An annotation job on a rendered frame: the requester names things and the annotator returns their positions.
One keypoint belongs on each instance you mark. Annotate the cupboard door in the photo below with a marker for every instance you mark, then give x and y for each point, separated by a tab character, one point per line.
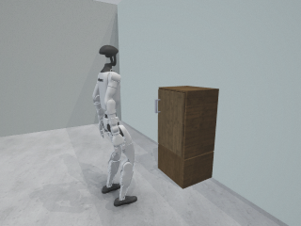
171	105

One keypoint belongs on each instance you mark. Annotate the right robot foot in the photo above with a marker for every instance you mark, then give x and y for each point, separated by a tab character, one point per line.
128	200

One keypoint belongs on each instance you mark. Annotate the left robot forearm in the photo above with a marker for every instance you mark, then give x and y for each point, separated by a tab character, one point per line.
99	109

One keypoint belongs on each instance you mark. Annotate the handle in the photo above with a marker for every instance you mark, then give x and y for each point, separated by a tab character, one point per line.
156	106

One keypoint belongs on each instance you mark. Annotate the robot foot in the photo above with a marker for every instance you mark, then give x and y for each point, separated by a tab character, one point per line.
107	189
128	200

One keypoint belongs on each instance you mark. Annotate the robot left upper arm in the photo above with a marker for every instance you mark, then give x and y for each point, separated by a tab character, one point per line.
96	92

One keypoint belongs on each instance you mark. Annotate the robot right upper arm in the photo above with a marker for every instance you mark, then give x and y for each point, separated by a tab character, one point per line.
113	82

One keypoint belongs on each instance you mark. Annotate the robot right hand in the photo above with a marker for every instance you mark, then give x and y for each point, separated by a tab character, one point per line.
116	141

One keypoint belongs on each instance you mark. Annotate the right robot forearm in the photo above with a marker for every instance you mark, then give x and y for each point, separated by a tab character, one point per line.
111	115

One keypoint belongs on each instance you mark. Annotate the left robot foot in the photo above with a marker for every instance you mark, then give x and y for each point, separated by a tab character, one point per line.
107	189

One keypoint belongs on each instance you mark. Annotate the robot left hand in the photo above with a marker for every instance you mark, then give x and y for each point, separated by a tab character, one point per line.
101	128

